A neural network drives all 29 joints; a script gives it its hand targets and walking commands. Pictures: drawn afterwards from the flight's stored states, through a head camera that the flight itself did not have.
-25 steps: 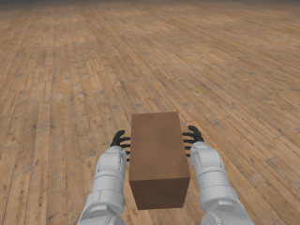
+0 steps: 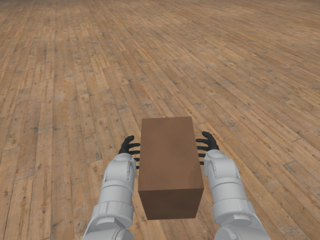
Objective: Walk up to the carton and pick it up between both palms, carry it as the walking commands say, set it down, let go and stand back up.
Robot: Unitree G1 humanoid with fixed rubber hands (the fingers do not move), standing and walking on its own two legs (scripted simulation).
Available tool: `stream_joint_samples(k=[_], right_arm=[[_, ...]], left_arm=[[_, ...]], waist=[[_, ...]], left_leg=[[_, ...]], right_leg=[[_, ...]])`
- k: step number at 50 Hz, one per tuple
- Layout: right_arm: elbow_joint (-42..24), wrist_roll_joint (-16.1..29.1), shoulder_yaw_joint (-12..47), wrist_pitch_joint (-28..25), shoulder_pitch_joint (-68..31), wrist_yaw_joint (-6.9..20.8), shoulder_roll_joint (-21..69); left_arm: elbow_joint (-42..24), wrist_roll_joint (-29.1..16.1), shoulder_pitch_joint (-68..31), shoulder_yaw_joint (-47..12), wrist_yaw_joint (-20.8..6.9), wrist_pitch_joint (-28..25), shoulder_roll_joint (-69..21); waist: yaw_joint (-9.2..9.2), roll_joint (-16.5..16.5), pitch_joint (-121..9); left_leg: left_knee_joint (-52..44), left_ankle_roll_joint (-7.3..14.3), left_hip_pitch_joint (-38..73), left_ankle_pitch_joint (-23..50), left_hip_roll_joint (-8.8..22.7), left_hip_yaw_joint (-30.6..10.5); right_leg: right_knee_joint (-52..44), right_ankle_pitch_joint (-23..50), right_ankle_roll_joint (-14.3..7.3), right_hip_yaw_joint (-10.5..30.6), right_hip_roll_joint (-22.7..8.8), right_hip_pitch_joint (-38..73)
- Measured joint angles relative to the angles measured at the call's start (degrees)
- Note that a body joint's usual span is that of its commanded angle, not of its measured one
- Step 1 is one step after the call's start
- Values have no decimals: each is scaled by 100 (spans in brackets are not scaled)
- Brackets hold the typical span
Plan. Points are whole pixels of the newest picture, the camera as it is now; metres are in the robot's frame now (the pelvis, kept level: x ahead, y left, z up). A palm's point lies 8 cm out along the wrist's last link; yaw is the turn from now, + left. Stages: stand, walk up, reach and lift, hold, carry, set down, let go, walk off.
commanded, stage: reach and lift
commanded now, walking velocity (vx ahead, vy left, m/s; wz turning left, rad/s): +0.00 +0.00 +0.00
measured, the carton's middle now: (168, 169) +0.34 +0.00 -0.02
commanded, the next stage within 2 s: hold in 0.42 s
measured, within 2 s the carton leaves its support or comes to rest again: neither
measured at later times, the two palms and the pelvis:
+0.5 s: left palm (123, 163) +0.30 +0.12 +0.06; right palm (213, 160) +0.31 -0.12 +0.06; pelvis +0.00 +0.00 +0.00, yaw +0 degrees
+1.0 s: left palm (123, 167) +0.29 +0.11 +0.06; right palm (215, 164) +0.29 -0.12 +0.06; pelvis -0.01 +0.00 +0.00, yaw +0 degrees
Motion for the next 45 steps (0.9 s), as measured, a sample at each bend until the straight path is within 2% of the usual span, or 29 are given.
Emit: stream_joint_samples(k=[17,45], right_arm=[[-131,135,415,217,304,-18,-117],[-51,35,288,322,223,3,-87]], left_arm=[[-157,-129,298,-399,56,207,82],[-56,-45,185,-283,50,265,39]], waist=[[-24,-11,-152],[17,-11,-189]], left_leg=[[-63,28,136,-20,-3,10],[165,11,-38,3,-2,80]], right_leg=[[-98,-13,4,-33,-31,157],[155,9,15,-34,-12,-37]])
